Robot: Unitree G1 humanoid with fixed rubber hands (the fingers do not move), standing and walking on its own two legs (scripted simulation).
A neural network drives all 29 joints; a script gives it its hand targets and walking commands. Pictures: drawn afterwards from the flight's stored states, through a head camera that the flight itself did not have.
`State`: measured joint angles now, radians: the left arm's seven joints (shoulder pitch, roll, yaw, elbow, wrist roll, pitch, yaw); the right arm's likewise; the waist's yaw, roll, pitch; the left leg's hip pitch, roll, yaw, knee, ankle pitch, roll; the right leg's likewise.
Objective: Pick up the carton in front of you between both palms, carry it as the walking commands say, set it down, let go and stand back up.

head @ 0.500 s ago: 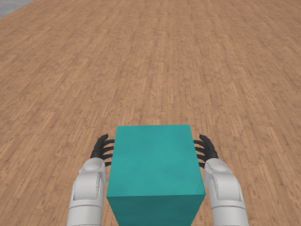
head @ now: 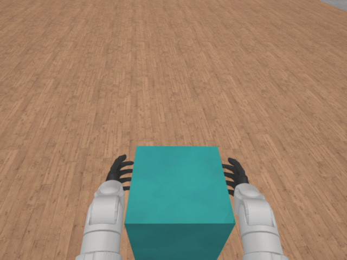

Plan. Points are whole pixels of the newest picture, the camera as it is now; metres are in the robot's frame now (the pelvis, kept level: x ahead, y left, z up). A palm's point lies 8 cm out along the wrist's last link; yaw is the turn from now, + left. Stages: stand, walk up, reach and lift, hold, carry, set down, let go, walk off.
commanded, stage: hold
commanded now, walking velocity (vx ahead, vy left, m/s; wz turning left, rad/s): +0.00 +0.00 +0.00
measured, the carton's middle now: (176, 206) +0.28 +0.00 -0.05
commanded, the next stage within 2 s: set down in 0.08 s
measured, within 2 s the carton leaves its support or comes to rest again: neither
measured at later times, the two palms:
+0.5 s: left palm (110, 185) +0.32 +0.17 -0.03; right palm (221, 186) +0.33 -0.12 -0.02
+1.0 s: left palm (117, 207) +0.35 +0.19 -0.22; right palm (203, 199) +0.39 -0.11 -0.22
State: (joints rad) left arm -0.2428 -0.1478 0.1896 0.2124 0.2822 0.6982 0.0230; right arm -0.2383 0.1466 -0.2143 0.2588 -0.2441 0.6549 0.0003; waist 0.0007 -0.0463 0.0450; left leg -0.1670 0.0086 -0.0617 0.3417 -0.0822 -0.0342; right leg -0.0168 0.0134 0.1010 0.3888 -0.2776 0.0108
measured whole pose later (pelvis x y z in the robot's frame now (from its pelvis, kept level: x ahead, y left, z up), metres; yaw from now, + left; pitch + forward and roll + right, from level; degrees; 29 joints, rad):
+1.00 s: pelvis -0.05 -0.01 -0.14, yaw -4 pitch +40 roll -2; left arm -0.69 -0.12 0.51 0.49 0.28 0.26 0.00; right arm -0.76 0.09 -0.37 0.66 -0.20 0.24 -0.05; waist 0.09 -0.08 -0.20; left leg -1.57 -0.03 -0.15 1.18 -0.30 -0.08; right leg -1.46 0.14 0.10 1.27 -0.51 0.03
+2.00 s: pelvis -0.10 +0.00 -0.36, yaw -8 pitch +47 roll +0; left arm -1.18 0.03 0.66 0.69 0.19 0.24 0.06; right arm -1.48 -0.18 -0.11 1.10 -0.09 0.23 -0.13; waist 0.21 -0.07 0.13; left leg -2.32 -0.05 -0.14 1.89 -0.38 -0.14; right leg -2.22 0.25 0.10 2.03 -0.62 0.09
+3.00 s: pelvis -0.10 -0.01 -0.38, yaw -5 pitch +44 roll +4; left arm -1.28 0.16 0.67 0.98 0.18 0.14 -0.04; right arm -1.54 -0.22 -0.09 1.20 -0.15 0.16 -0.02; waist 0.21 -0.05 0.21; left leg -2.34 0.01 -0.06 1.98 -0.41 -0.11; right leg -2.28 0.17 0.08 2.15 -0.64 0.04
